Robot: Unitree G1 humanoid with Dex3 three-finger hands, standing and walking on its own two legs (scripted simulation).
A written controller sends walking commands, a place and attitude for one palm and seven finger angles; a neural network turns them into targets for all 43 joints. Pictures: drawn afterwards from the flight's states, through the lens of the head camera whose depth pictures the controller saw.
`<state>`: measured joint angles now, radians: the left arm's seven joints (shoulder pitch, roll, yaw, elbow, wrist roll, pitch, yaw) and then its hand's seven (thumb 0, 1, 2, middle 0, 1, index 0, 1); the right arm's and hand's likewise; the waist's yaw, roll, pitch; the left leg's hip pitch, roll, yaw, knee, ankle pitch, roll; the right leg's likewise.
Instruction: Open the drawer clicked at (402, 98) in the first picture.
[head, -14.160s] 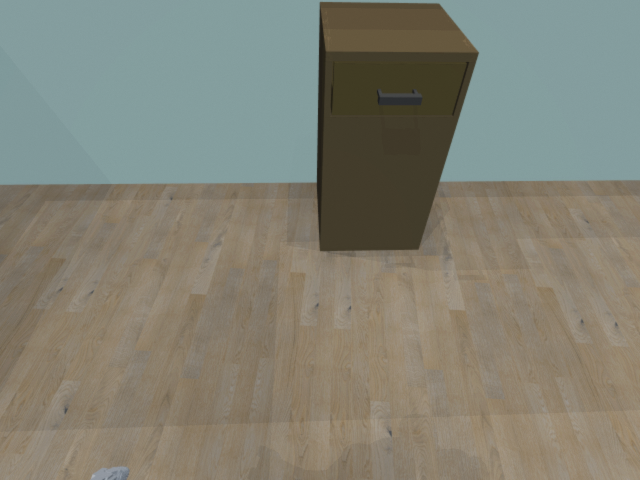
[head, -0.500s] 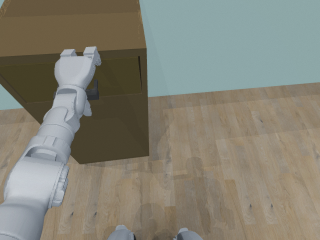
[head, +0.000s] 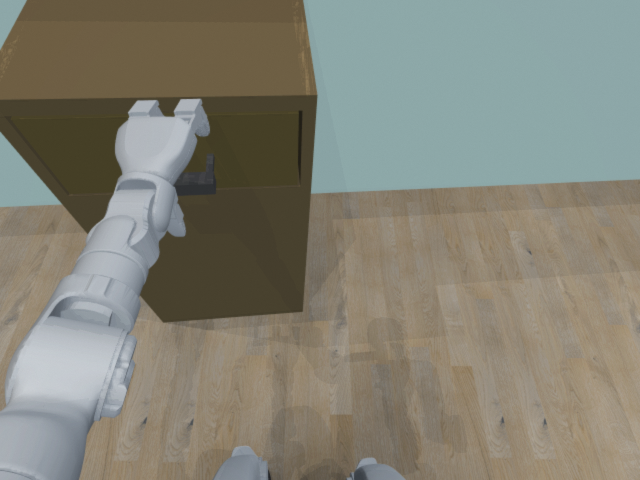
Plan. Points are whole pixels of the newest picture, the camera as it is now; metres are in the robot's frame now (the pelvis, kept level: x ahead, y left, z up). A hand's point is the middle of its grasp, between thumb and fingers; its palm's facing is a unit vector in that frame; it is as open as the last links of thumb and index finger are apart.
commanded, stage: move the hooked fingers above the handle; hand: left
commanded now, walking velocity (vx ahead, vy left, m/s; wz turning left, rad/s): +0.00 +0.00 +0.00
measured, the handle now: (173, 173) +0.55 +0.18 +0.00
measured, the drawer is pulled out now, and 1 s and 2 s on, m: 0.00 0.00 0.00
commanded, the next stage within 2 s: none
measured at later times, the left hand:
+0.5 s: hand (175, 184) +0.50 +0.16 +0.04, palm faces -0.09 -0.08 -0.99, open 13.9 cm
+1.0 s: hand (130, 175) +0.49 +0.21 +0.06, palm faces -0.17 +0.01 -0.99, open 13.7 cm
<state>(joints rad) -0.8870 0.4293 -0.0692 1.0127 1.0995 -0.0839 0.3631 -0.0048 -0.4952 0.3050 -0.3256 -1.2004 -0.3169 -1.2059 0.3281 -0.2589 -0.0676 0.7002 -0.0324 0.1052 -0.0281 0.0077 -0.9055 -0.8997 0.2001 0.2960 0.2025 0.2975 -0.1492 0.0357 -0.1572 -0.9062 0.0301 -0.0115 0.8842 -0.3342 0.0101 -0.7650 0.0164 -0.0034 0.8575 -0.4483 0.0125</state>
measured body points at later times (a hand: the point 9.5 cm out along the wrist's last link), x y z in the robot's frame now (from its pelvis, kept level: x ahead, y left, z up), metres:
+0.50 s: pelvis +0.01 -0.01 +0.00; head +0.11 +0.00 +0.44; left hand +0.50 +0.17 +0.09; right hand -0.01 -0.29 -0.11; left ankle +0.04 +0.11 -0.69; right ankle -0.03 -0.14 -0.69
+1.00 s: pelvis +0.01 -0.01 +0.02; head +0.09 -0.02 +0.46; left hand +0.50 +0.21 +0.12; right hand +0.01 -0.28 -0.11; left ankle +0.04 +0.11 -0.69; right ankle -0.03 -0.14 -0.69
